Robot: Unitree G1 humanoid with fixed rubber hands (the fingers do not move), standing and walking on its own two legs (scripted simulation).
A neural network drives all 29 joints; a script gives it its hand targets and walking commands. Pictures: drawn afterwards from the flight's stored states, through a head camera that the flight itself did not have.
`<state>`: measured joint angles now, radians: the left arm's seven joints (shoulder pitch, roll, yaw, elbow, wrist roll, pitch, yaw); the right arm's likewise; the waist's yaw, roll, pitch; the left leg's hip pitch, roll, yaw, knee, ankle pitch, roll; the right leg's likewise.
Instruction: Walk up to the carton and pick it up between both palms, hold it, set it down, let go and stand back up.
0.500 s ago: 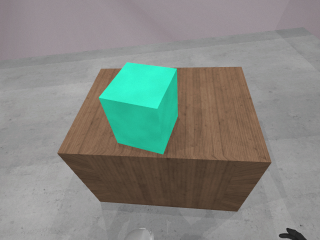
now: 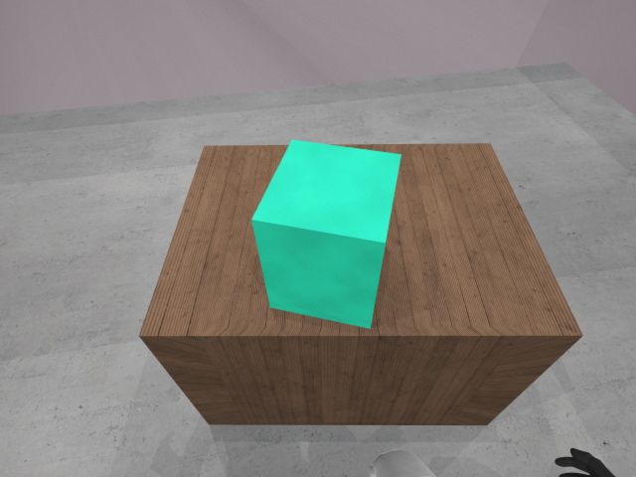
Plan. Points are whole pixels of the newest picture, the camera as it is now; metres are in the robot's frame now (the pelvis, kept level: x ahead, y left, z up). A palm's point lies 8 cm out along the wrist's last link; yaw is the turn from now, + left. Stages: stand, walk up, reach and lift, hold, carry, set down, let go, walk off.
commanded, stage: walk up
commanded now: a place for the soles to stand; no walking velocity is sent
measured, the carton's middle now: (331, 235) +0.55 -0.04 -0.07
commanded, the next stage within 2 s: none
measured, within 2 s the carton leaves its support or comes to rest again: neither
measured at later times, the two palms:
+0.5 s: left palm out of the picture +0.15 +0.29 -0.07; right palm out of the picture +0.12 -0.37 -0.11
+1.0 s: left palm out of the picture +0.18 +0.32 -0.09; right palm out of the picture +0.12 -0.33 -0.08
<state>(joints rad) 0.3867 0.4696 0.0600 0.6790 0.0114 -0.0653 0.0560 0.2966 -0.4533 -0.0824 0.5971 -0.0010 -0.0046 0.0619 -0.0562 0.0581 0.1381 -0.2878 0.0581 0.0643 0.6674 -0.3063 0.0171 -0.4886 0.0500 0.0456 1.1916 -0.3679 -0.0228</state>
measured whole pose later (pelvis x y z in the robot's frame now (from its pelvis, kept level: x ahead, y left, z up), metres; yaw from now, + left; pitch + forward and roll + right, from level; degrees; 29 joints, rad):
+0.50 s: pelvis +0.05 -0.04 -0.02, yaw -4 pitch -5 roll +1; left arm 0.39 0.46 0.03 0.68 0.01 -0.09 0.06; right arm 0.27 -0.45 -0.08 0.60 0.00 0.06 0.04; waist -0.05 0.06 0.14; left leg -0.38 0.08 0.08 1.00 -0.51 0.03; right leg -0.40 0.02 0.07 0.77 -0.29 -0.01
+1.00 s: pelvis +0.06 +0.00 -0.02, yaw -7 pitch -3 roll -1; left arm 0.38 0.46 0.04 0.68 0.01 -0.06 0.04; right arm 0.29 -0.45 -0.08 0.60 0.00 -0.01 0.03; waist -0.05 0.02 0.12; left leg -0.30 0.07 0.12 0.79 -0.43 0.03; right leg -0.37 0.02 0.04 0.73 -0.29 -0.02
